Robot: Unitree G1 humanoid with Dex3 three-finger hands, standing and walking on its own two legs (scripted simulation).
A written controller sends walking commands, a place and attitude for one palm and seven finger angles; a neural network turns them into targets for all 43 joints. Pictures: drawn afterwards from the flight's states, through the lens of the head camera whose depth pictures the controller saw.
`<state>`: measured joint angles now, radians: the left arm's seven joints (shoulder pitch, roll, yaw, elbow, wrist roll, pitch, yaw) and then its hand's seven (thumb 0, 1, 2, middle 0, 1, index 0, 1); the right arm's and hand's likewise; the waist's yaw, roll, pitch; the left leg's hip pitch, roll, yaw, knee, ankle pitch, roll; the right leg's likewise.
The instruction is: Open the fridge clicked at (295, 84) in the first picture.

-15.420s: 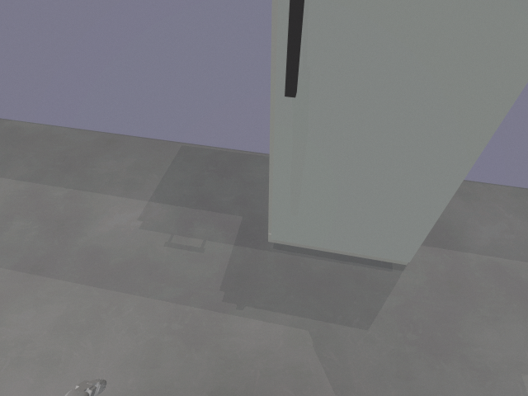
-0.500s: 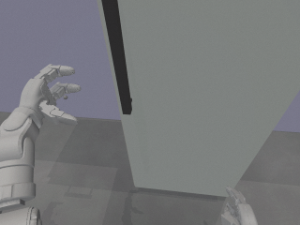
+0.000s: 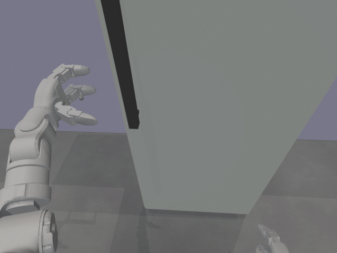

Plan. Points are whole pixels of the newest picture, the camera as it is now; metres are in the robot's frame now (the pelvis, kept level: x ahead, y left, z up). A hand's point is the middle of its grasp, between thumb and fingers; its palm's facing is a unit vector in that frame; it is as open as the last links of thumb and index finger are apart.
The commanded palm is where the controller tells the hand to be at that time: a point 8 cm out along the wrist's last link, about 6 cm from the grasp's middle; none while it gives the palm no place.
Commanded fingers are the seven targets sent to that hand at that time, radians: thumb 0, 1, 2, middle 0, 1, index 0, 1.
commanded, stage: move the hooked fingers beside the handle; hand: left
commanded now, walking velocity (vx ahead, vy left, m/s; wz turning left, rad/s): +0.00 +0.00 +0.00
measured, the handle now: (125, 61) +0.48 +0.13 +0.24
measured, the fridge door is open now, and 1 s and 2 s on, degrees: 0 0 0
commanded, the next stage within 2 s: feel for the door with the fingertips in 1.14 s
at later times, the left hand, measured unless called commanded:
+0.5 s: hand (101, 86) +0.43 +0.18 +0.21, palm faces +0.01 -1.00 -0.01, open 14.0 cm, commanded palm +0.39 +0.24 +0.20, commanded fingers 0.00 -0.50 0.30 -0.30 -1.20 -0.30 -1.20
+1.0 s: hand (97, 89) +0.42 +0.19 +0.21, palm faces +0.03 -1.00 +0.00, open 14.0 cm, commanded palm +0.40 +0.24 +0.20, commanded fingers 0.00 -0.50 0.30 -0.30 -1.20 -0.30 -1.20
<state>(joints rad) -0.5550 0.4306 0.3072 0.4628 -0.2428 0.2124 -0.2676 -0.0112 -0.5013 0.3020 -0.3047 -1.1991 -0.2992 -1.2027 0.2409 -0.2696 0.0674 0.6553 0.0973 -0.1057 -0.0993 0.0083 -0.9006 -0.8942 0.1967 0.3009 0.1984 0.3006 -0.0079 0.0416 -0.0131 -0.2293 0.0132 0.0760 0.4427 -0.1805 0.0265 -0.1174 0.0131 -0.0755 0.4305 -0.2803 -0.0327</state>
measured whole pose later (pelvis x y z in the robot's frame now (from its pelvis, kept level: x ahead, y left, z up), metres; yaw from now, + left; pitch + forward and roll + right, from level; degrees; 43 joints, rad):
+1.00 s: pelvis +0.00 -0.01 +0.00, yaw +0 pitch -1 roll +0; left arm -0.70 0.42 0.29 0.66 -0.22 0.15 -0.22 -0.01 -0.50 0.30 -0.30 -1.20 -0.30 -1.20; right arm 0.25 -0.27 0.05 0.65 0.09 -0.05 -0.10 0.01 -0.90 -0.89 0.20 0.30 0.20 0.30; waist -0.02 0.04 -0.02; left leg -0.25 0.03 0.07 0.44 -0.18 0.02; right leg -0.14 0.03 -0.07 0.43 -0.28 -0.04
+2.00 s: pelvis +0.00 +0.00 +0.00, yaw +0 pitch +0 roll +0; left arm -0.76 0.34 0.22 0.66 -0.20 0.16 -0.14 -0.01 -0.50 0.30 -0.30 -1.20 -0.30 -1.20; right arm 0.27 -0.27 0.04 0.68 0.08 -0.04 -0.09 0.01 -0.90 -0.89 0.20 0.30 0.20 0.30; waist -0.02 0.03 -0.01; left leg -0.26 0.02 0.07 0.45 -0.18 0.03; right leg -0.14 0.02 -0.07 0.42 -0.27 -0.04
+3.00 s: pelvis +0.00 +0.00 +0.00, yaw +0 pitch +0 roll +0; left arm -0.76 0.27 0.19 0.65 -0.19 0.14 -0.08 -0.01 -0.50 0.30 -0.31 -1.21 -0.30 -1.20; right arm 0.26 -0.25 0.04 0.67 0.08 -0.04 -0.07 0.01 -0.90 -0.89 0.20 0.30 0.20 0.30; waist -0.02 0.04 -0.02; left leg -0.26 0.02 0.08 0.45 -0.18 0.02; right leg -0.15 0.02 -0.07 0.43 -0.28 -0.04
